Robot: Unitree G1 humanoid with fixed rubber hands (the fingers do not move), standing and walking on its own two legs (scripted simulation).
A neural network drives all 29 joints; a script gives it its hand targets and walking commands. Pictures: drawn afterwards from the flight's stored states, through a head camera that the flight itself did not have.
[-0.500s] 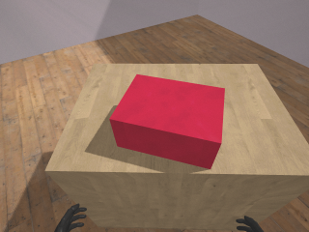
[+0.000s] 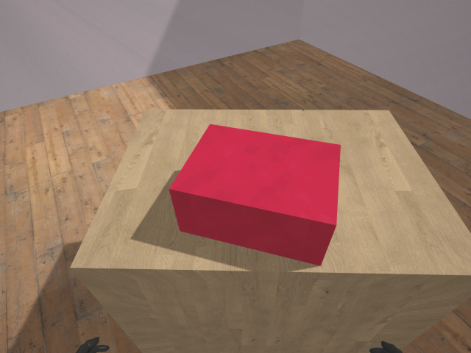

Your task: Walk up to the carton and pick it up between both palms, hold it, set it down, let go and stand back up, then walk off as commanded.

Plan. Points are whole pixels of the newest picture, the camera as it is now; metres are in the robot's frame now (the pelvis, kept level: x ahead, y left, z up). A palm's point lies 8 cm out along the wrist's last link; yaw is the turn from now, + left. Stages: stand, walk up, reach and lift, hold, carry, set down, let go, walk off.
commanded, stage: stand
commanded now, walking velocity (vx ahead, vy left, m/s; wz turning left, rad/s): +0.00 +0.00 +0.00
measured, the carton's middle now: (259, 188) +0.48 +0.00 +0.00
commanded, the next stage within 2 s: walk off in 0.18 s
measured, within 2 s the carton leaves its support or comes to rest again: neither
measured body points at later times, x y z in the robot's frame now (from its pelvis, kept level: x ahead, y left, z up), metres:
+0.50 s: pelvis -0.02 +0.00 +0.00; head -0.02 +0.00 +0.45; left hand +0.08 +0.31 -0.11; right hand +0.10 -0.26 -0.12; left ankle +0.01 +0.11 -0.74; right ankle +0.00 -0.13 -0.74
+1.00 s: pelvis -0.14 -0.06 -0.02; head -0.10 -0.11 +0.42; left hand -0.05 +0.26 -0.09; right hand -0.03 -0.34 -0.17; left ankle -0.16 +0.09 -0.65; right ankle -0.10 -0.13 -0.74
